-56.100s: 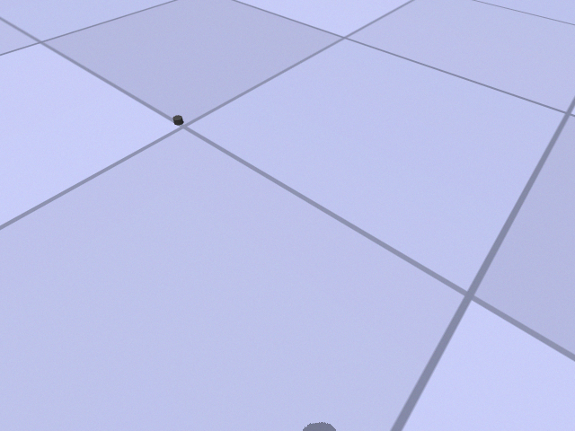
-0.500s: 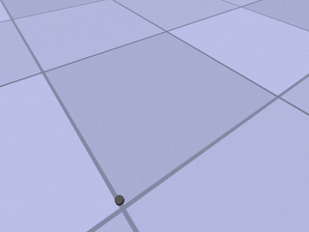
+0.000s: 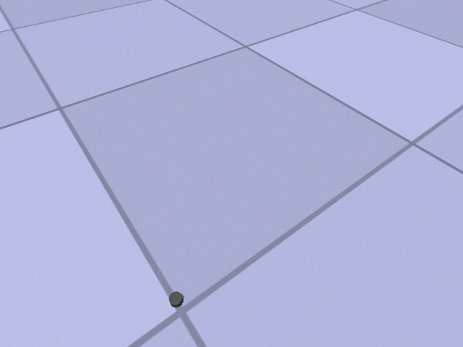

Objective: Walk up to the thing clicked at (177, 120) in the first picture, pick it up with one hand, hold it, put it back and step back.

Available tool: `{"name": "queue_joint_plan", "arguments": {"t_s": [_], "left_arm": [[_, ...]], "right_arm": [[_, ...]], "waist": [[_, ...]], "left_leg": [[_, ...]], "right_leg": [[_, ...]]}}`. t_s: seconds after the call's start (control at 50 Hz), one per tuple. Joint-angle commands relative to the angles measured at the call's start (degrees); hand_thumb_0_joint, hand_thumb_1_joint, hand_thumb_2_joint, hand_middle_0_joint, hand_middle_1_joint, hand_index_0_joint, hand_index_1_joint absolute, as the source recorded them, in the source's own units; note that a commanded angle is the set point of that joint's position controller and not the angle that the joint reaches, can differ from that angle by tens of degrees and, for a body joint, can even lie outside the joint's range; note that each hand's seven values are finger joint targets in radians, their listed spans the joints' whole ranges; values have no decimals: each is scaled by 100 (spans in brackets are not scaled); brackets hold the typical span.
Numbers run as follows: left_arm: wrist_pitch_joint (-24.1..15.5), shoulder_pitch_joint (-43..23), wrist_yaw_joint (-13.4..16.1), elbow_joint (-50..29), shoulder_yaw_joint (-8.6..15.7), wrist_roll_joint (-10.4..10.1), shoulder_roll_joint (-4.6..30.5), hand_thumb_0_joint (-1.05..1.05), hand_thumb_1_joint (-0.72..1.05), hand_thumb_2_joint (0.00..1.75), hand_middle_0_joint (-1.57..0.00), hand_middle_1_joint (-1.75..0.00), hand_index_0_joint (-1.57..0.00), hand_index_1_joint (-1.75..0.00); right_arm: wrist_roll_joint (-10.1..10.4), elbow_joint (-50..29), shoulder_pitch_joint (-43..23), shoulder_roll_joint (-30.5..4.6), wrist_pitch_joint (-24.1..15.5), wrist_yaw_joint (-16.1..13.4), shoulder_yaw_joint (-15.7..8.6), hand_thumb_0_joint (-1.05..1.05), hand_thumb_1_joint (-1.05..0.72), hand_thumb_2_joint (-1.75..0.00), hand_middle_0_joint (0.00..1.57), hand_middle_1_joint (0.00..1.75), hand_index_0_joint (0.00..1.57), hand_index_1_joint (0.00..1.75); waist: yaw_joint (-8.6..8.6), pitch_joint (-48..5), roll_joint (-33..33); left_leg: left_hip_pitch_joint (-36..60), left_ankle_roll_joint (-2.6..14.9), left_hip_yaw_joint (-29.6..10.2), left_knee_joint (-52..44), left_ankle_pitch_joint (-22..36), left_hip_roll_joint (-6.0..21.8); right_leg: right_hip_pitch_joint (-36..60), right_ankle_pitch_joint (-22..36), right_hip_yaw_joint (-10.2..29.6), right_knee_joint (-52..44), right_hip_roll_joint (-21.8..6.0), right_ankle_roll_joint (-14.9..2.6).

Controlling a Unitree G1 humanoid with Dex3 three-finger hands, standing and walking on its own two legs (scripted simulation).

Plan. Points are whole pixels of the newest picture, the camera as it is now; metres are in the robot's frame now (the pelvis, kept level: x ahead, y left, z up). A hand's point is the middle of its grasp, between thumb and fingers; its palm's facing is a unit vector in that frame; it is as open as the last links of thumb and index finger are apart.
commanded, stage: step back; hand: left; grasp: from above
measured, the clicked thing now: (176, 299) +0.46 +0.23 -0.77
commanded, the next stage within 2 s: none
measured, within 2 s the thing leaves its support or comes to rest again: neither
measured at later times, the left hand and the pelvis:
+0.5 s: hand out of the picture +0.06 +0.30 -0.18, palm faces -0.09 -0.93 -0.35, open 7.4 cm; pelvis -0.08 +0.05 -0.01, yaw -3 degrees
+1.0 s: hand out of the picture -0.05 +0.29 -0.15, palm faces -0.08 -0.91 -0.41, open 7.4 cm; pelvis -0.20 +0.04 -0.02, yaw -4 degrees
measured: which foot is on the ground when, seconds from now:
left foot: down 0.00-0.12, up 0.14-0.26, down 0.28-0.74, up 0.76-1.00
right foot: down 0.00-0.28, up 0.30-0.68, down 0.70-1.00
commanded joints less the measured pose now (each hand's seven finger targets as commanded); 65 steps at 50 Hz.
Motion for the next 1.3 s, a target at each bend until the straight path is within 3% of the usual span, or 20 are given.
{"name": "queue_joint_plan", "arguments": {"t_s": [0.0,0.14,0.2,0.22,0.26,0.28,0.3,0.42,0.62,0.68,0.72,0.74,0.82,0.96,1.04,1.08,1.1,1.12,1.18,1.28], "left_arm": [[-72,-48,121,-707,429,-63,1621,0,90,90,-20,-30,-20,-30],[29,-329,154,-1490,543,97,1874,0,90,90,-20,-30,-20,-30],[90,-675,149,-1751,490,142,1754,0,90,90,-20,-30,-20,-30],[131,-676,143,-1805,459,115,1708,0,90,90,-20,-30,-20,-30],[208,-590,158,-1966,380,0,1321,0,90,90,-20,-30,-20,-30],[268,-449,198,-1957,397,35,1241,0,90,90,-20,-30,-20,-30],[313,-112,216,-1923,358,56,1216,0,90,90,-20,-30,-20,-30],[295,164,203,-1890,498,44,1395,0,90,90,-20,-30,-20,-30],[144,288,77,-2130,616,112,1305,0,90,90,-20,-30,-20,-30],[75,848,89,-1909,640,177,1303,0,90,90,-20,-30,-20,-30],[66,497,75,-2106,798,133,1966,0,90,90,-20,-30,-20,-30],[51,148,97,-2334,807,202,2265,0,90,90,-20,-30,-20,-30],[70,-261,143,-2504,697,152,1586,0,90,90,-20,-30,-20,-30],[180,330,165,-2610,651,199,1489,0,90,90,-20,-30,-20,-30],[316,250,99,-2667,578,75,1591,0,90,90,-20,-30,-20,-30],[314,253,88,-2743,508,46,1198,0,90,90,-20,-30,-20,-30],[308,-205,196,-2776,650,150,1455,0,90,90,-20,-30,-20,-30],[304,-245,207,-2722,672,172,1565,0,90,90,-20,-30,-20,-30],[330,594,121,-2364,657,14,1381,0,90,90,-20,-30,-20,-30],[249,469,122,-2434,653,121,1289,0,90,90,-20,-30,-20,-30]], "right_arm": [[85,-572,-214,-1366,26,-54,-299,0,-90,-90,20,30,20,30],[45,-940,232,-1234,258,-2,-422,0,-90,-90,20,30,20,30],[61,-1008,543,-1242,235,47,-473,0,-90,-90,20,30,20,30],[39,-1019,614,-1312,180,26,-499,0,-90,-90,20,30,20,30],[-78,-1175,432,-1881,111,-25,-641,0,-90,-90,20,30,20,30],[-161,-1222,546,-1940,71,-51,-673,0,-90,-90,20,30,20,30],[-168,-1233,567,-1853,63,-83,-662,0,-90,-90,20,30,20,30],[-88,-1743,-85,-1597,49,-215,-574,0,-90,-90,20,30,20,30],[-38,-1967,260,-1734,104,-140,-629,0,-90,-90,20,30,20,30],[62,-2011,-23,-1636,158,-103,-579,0,-90,-90,20,30,20,30],[122,-2089,-41,-1181,190,-113,-445,0,-90,-90,20,30,20,30],[51,-2022,-43,-1312,247,-191,-532,0,-90,-90,20,30,20,30],[119,-1731,364,-1359,233,-150,-486,0,-90,-90,20,30,20,30],[55,-1911,460,-1264,144,-196,-417,0,-90,-90,20,30,20,30],[-65,-1700,918,-1303,77,-141,-543,0,-90,-90,20,30,20,30],[-212,-1843,540,-2118,71,-95,-729,0,-90,-90,20,30,20,30],[-156,-1942,446,-2396,66,-71,-781,0,-90,-90,20,30,20,30],[-138,-1995,175,-2317,14,-112,-785,0,-90,-90,20,30,20,30],[-174,-2119,-383,-1569,-17,-146,-557,0,-90,-90,20,30,20,30],[-38,-2081,403,-1457,16,-180,-617,0,-90,-90,20,30,20,30]], "waist": [[-19,-143,-208],[-76,-690,-1070],[-286,-743,-1092],[-321,-740,-776],[-272,-575,946],[-246,-614,1009],[-100,-637,475],[60,-523,868],[-167,-740,863],[166,-991,523],[148,-527,-1295],[245,-301,-1585],[-41,-122,-837],[215,-751,-1204],[-44,-854,-999],[3,-509,1205],[-337,-248,1292],[-261,-56,1240],[367,-70,666],[-111,-428,862]], "left_leg": [[-341,341,-282,767,1533,387],[-786,325,-153,3021,-1894,-354],[-702,393,-200,2336,-1315,-248],[-575,376,-209,1640,251,-84],[-112,801,-1878,419,3027,1198],[309,1195,-2284,482,3731,1625],[372,1207,-1748,832,4569,1557],[328,1385,-1225,1036,3623,1245],[39,1282,-1051,1350,2358,1142],[-597,864,-833,1964,1563,868],[-2197,181,-103,3531,-1904,-667],[-1766,97,-525,4764,-2792,-647],[-1939,73,-819,5269,-1953,-894],[-1866,-6,-291,2648,-2053,-357],[-451,213,-75,408,72,-270],[129,990,-2685,-16,943,1633],[-1102,1736,-3076,-58,1170,2311],[-1513,1932,-3180,-131,1118,2399],[-693,1109,-1044,419,2216,1052],[651,1385,-1116,873,2730,1156]], "right_leg": [[-269,2350,740,358,-803,-269],[-779,2429,1717,401,-1974,-1420],[-814,2300,1212,962,-1594,-1076],[-869,2075,962,1378,-1262,-794],[-1797,20,377,3041,312,-132],[-2335,-2328,755,3749,627,-123],[-2392,-2494,1006,4218,586,-125],[-2556,-1732,1191,5102,587,36],[-1256,-1432,321,2176,174,77],[-132,422,502,575,-17,-181],[-152,1753,2731,305,-1709,-1263],[-1288,1926,3448,147,-2424,-1944],[-1002,2113,1577,566,-1184,-1160],[645,2541,1475,1037,-1210,-1139],[-295,1595,1307,1616,-894,-594],[-2492,-1722,513,3122,481,-67],[-2055,-2778,900,4222,535,63],[-1869,-2525,1266,4997,442,33],[-2419,-1609,1383,5520,777,-53],[-2639,-1660,1101,4698,616,290]]}}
